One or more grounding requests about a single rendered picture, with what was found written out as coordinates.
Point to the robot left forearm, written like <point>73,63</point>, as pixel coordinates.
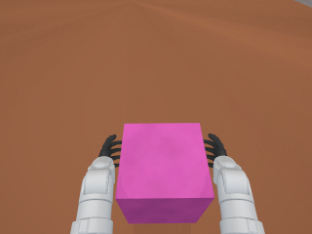
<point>96,199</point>

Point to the robot right hand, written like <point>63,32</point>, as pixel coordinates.
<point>217,150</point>

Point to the carton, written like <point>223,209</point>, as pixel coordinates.
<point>163,175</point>

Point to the robot right forearm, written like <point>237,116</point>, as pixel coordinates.
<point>235,198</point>

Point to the robot left hand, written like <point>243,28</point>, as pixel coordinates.
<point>107,151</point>

